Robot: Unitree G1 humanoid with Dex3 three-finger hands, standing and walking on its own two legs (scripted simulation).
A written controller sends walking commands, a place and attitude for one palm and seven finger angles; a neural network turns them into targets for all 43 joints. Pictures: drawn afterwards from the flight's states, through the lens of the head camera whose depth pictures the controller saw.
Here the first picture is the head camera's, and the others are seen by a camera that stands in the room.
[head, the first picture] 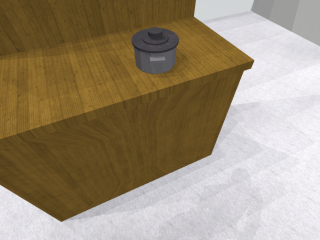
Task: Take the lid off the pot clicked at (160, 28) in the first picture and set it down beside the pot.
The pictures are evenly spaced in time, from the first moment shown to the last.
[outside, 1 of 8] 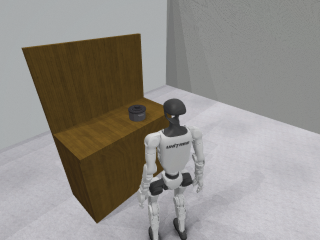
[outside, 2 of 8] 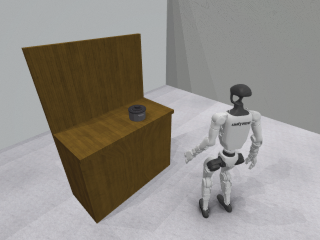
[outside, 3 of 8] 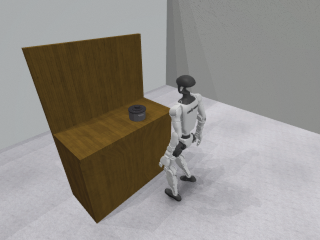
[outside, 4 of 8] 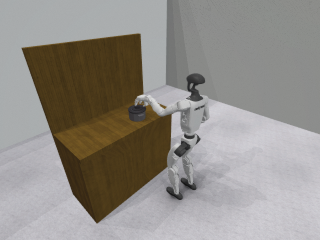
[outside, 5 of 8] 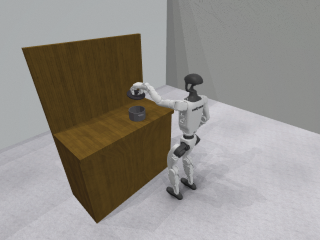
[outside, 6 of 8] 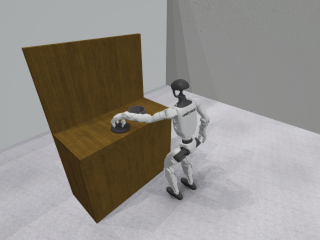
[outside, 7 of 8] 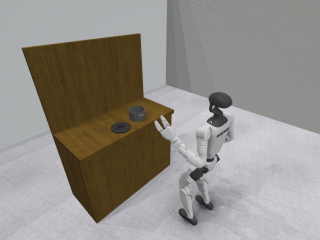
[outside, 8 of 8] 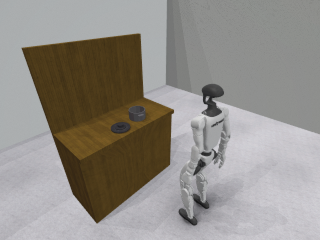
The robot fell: no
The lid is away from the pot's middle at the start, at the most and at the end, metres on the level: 0.00 0.24 0.24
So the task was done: yes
